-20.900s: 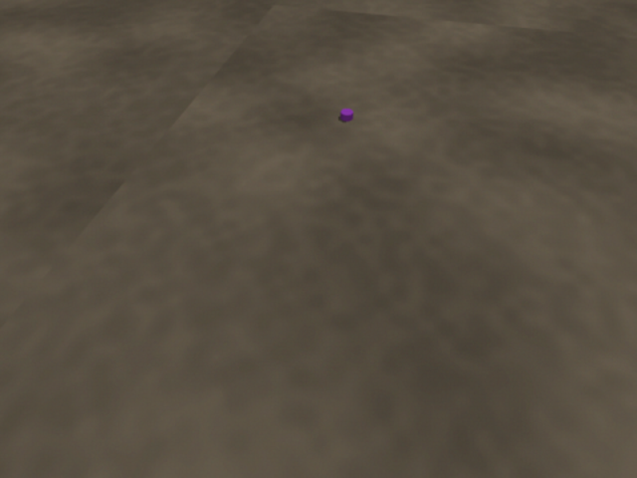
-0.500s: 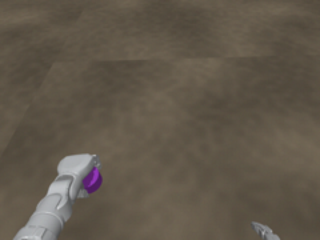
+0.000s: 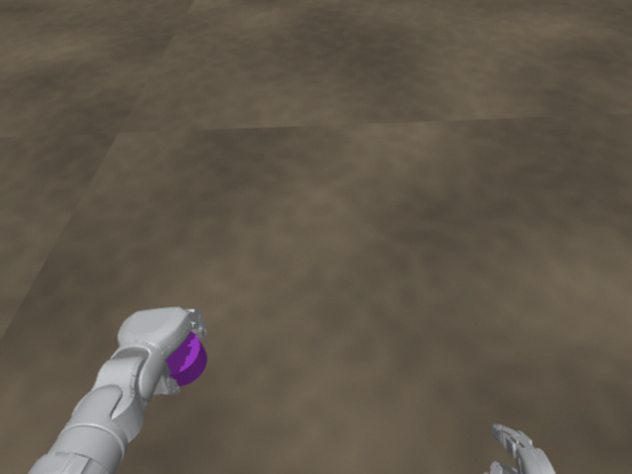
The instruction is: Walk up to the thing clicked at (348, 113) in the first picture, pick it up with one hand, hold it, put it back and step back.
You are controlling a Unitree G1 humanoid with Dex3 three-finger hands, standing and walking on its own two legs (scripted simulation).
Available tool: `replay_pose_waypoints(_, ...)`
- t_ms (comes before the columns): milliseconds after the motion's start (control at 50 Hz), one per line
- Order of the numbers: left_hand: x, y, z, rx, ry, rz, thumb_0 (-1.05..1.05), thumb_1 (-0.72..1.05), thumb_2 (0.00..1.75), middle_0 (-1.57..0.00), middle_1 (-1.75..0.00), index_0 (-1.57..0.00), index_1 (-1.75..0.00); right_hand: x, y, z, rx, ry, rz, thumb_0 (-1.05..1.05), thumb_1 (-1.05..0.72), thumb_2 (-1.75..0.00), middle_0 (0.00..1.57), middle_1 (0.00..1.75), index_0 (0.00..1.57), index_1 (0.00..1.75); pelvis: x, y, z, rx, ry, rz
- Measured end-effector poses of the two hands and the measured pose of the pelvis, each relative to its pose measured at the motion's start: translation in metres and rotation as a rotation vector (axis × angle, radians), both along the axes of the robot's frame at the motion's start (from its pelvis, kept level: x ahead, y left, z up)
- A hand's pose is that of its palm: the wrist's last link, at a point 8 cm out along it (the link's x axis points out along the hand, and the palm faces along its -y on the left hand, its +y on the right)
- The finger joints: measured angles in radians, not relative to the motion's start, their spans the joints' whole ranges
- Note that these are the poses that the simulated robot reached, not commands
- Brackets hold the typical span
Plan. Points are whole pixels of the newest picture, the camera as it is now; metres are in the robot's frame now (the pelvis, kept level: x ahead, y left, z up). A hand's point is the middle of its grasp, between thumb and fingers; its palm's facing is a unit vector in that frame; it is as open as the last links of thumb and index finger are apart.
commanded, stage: hold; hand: left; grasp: from above
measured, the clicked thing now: (179, 357) +0.31 +0.21 -0.07
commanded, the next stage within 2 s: crouch in 0.86 s
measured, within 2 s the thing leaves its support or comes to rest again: neither
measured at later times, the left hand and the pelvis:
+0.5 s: hand (167, 363) +0.28 +0.22 -0.04, palm faces -0.46 -0.06 -0.89, open 9.6 cm; pelvis +0.00 +0.00 +0.00, yaw +0 degrees
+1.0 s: hand (167, 355) +0.30 +0.22 -0.04, palm faces -0.47 -0.05 -0.88, open 9.5 cm; pelvis +0.01 +0.00 +0.00, yaw +0 degrees
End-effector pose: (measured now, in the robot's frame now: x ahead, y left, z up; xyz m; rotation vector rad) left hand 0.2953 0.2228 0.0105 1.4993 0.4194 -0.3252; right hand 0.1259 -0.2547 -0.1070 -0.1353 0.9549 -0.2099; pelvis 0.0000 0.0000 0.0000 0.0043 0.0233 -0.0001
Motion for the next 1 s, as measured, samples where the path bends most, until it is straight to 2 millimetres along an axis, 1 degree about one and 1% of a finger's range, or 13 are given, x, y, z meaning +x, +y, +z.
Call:
replay_pose_waypoints(180, -0.004, -0.001, 0.008, -0.004, -0.014, 0.000, -0.02, 0.10, 0.52, -0.73, -0.71, -0.65, -0.59, 0.001, 0.000, 0.001, 0.002, -0.012, 0.007, 0.01, -0.92, -0.91, 0.20, 0.29, 0.20, 0.30, -0.004, -0.002, 0.001, 0.001, -0.012, 0.001)
replay_pose_waypoints(360, -0.005, -0.003, 0.014, -0.005, -0.012, -0.009, -0.02, 0.11, 0.50, -0.73, -0.71, -0.65, -0.59, 0.008, 0.004, 0.004, 0.010, -0.033, 0.011, 0.01, -0.92, -0.91, 0.20, 0.29, 0.20, 0.30, -0.004, -0.001, 0.003, 0.002, -0.020, -0.001)
replay_pose_waypoints(580, -0.005, -0.003, 0.008, -0.007, 0.003, -0.014, -0.02, 0.12, 0.47, -0.74, -0.69, -0.66, -0.58, 0.016, 0.009, 0.006, 0.013, -0.035, 0.023, 0.01, -0.92, -0.91, 0.20, 0.29, 0.20, 0.30, -0.001, 0.000, 0.004, 0.002, -0.015, -0.001)
replay_pose_waypoints(800, 0.005, 0.003, 0.014, 0.001, -0.014, 0.002, -0.01, 0.12, 0.44, -0.76, -0.67, -0.67, -0.57, 0.018, 0.010, 0.004, 0.015, -0.018, 0.009, 0.01, -0.92, -0.91, 0.20, 0.29, 0.20, 0.30, 0.007, 0.002, 0.004, -0.001, -0.012, -0.001)
replay_pose_waypoints(1000, 0.006, -0.002, 0.008, -0.011, 0.009, -0.018, -0.01, 0.12, 0.43, -0.77, -0.65, -0.68, -0.56, 0.021, 0.009, 0.005, 0.012, -0.017, 0.007, 0.01, -0.91, -0.91, 0.20, 0.29, 0.20, 0.30, 0.011, 0.003, 0.005, -0.001, -0.009, -0.002)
